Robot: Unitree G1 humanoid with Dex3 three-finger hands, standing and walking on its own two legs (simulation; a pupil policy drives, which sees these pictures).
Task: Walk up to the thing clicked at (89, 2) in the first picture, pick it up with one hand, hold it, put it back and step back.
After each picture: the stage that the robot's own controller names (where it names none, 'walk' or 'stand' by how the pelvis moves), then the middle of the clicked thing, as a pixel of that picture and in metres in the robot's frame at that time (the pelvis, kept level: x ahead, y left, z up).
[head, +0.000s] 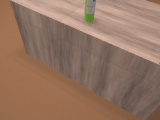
stand; (90, 2) +1.01 -0.06 -0.03
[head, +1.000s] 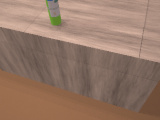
walk; (52, 4) +0.89 +0.19 -0.01
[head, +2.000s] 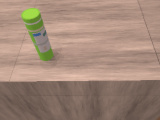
walk; (39, 37) +0.57 +0.21 +0.00
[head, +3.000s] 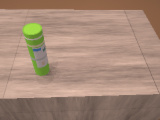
stand; (38, 52) +0.52 +0.19 -0.01
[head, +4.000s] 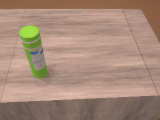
stand; (35, 54) +0.50 +0.19 -0.02
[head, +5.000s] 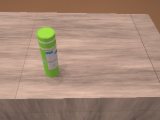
stand; (49, 54) +0.53 +0.15 -0.03
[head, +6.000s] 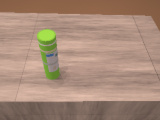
stand; (50, 57) +0.51 +0.14 -0.03
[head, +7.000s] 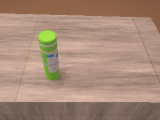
rise first; (50, 58) +0.51 +0.14 -0.03
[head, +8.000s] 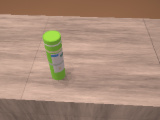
rise first; (55, 57) +0.51 +0.15 -0.03
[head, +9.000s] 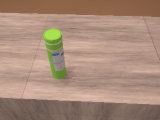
go down; (56, 56) +0.52 +0.14 -0.03
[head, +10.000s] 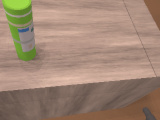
go down; (22, 32) +0.51 +0.15 +0.03
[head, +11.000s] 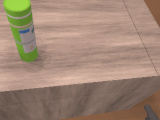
approach; (24, 33) +0.52 +0.15 +0.04
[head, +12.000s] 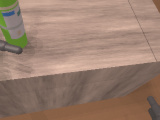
close in; (9, 17) +0.53 +0.16 +0.06
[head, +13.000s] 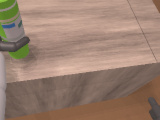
lift; (10, 28) +0.49 +0.15 +0.06
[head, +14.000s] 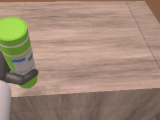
lift; (20, 59) +0.37 +0.17 +0.13
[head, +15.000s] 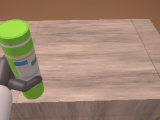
hold; (25, 66) +0.32 +0.16 +0.17
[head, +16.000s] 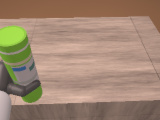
hold; (23, 70) +0.32 +0.17 +0.14
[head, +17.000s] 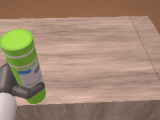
crouch; (28, 72) +0.32 +0.15 +0.14
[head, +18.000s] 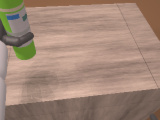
crouch; (16, 24) +0.47 +0.16 +0.17
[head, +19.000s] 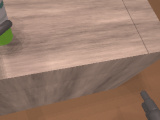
lower; out of the picture +0.54 +0.16 +0.07
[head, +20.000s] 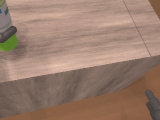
lower; out of the picture +0.52 +0.16 +0.07
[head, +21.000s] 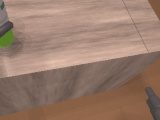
lower; out of the picture +0.53 +0.16 +0.08
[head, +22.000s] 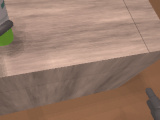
lower; out of the picture +0.54 +0.16 +0.08
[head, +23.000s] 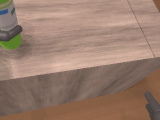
draw back; (2, 15) +0.52 +0.16 +0.07
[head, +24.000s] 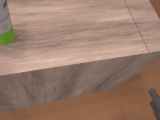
rise; out of the picture +0.53 +0.16 +0.08
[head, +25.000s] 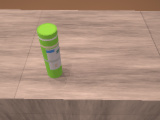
sink last; (51, 53) +0.50 +0.14 +0.02
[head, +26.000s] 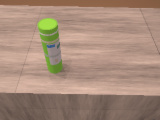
stand; (51, 48) +0.52 +0.15 +0.02
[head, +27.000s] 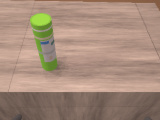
stand; (45, 45) +0.51 +0.15 +0.03
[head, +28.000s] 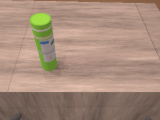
stand; (45, 45) +0.51 +0.15 +0.03
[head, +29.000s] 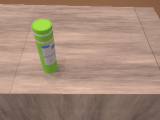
stand; (46, 49) +0.51 +0.16 +0.01
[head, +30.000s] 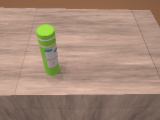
walk; (49, 52) +0.52 +0.15 -0.03
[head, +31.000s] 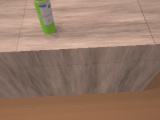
walk; (44, 10) +0.71 +0.20 -0.01
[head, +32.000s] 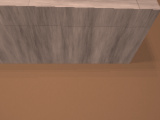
walk; out of the picture +1.04 +0.16 +0.00
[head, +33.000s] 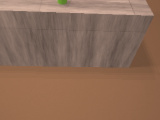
stand; out of the picture +1.16 +0.16 -0.02
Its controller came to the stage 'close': yes
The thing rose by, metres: 0.19
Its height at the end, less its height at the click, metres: +0.00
